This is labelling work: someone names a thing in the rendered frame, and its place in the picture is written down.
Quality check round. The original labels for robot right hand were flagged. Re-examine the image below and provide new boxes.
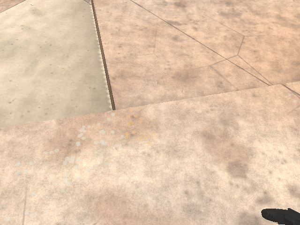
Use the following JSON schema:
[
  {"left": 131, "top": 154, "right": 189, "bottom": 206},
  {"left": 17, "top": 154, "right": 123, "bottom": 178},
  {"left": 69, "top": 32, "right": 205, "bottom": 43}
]
[{"left": 261, "top": 208, "right": 300, "bottom": 225}]

